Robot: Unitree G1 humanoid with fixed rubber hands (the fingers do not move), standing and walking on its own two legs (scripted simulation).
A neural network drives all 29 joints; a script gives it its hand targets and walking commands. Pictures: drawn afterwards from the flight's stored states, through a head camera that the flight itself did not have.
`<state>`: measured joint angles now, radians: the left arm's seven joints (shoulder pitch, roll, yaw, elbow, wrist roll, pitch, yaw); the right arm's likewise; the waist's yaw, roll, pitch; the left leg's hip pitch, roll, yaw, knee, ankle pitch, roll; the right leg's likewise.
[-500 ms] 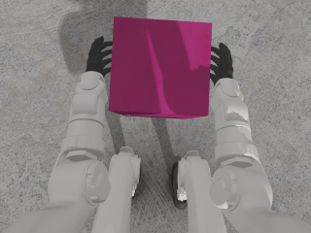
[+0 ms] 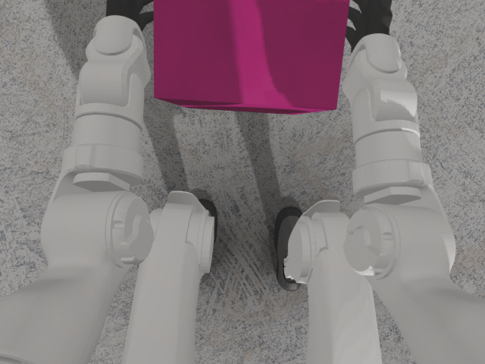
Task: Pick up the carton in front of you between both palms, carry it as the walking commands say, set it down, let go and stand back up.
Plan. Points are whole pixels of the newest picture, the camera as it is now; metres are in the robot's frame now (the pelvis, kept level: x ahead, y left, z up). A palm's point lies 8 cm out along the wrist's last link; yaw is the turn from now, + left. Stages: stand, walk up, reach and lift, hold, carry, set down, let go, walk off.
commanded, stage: set down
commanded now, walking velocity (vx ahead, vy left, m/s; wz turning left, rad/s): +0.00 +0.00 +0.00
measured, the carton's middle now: (247, 39) +0.54 +0.04 -0.22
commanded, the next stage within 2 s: none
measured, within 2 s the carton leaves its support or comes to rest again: rests again in 0.50 s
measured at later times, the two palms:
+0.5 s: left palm (142, 29) +0.54 +0.19 -0.21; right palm (348, 42) +0.55 -0.11 -0.21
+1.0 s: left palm (144, 34) +0.54 +0.19 -0.23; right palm (351, 45) +0.55 -0.12 -0.22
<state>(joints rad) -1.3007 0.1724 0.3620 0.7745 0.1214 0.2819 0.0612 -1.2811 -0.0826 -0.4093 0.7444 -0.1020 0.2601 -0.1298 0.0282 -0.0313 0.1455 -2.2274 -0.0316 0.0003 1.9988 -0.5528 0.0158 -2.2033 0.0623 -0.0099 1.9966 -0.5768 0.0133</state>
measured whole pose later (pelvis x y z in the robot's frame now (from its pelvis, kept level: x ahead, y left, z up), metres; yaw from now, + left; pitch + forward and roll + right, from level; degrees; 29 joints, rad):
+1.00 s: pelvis -0.01 +0.00 -0.07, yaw +0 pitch +31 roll -1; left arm -1.51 0.31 0.34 1.00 0.07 0.23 -0.06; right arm -1.52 -0.23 -0.35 1.01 -0.01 0.20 -0.04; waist 0.04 -0.04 0.48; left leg -2.21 -0.02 0.00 2.26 -0.59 0.01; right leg -2.20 0.09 -0.02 2.25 -0.60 0.01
